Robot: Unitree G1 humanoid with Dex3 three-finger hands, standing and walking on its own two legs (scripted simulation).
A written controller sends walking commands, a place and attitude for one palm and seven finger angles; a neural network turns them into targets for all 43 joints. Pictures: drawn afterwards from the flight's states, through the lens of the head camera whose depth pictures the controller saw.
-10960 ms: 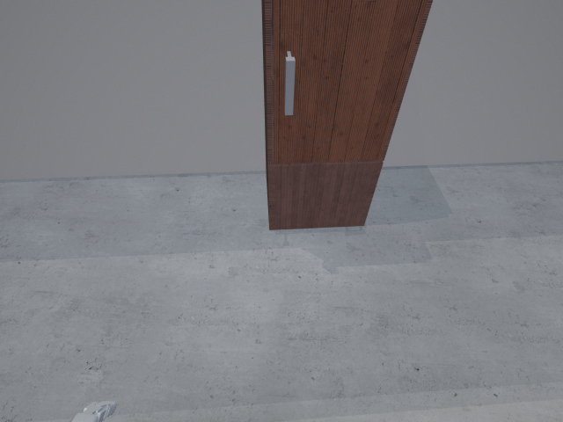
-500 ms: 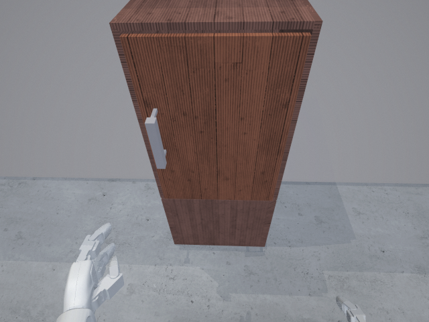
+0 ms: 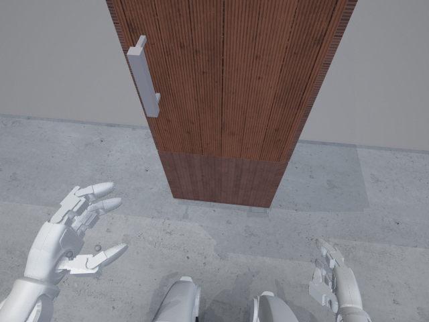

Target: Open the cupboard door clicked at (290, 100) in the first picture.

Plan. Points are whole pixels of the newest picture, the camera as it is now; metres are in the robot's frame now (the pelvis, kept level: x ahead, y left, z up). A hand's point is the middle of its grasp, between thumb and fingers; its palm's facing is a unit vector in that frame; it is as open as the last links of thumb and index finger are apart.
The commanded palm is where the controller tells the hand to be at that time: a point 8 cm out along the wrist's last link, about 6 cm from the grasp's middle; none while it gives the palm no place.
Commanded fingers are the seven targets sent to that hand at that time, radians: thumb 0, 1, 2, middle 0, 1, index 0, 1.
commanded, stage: raise the hand with hooked fingers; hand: left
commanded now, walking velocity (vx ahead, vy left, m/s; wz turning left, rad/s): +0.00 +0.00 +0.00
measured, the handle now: (148, 78) +0.58 +0.21 +0.08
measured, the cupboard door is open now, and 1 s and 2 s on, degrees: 0 0 0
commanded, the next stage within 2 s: move the hooked fingers beside the handle in 1.38 s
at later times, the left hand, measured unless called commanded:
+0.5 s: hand (56, 213) +0.25 +0.27 +0.10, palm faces -0.02 -1.00 -0.07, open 13.2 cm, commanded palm +0.23 +0.32 +0.09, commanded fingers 0.00 -0.50 0.30 -0.30 -1.20 -0.30 -1.20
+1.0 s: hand (43, 177) +0.31 +0.31 +0.11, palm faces -0.03 -1.00 -0.05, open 14.0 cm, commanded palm +0.28 +0.35 +0.11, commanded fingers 0.00 -0.50 0.30 -0.30 -1.20 -0.30 -1.20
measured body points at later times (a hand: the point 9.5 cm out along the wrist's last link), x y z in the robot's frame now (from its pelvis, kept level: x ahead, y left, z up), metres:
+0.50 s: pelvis +0.01 +0.03 +0.03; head +0.07 +0.05 +0.47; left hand +0.25 +0.32 +0.10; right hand +0.18 -0.22 -0.03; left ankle +0.04 +0.12 -0.64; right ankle +0.01 -0.09 -0.64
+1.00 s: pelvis +0.01 +0.04 +0.04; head +0.08 +0.05 +0.49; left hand +0.30 +0.36 +0.11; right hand +0.15 -0.22 -0.04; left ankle +0.04 +0.12 -0.64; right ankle +0.01 -0.09 -0.64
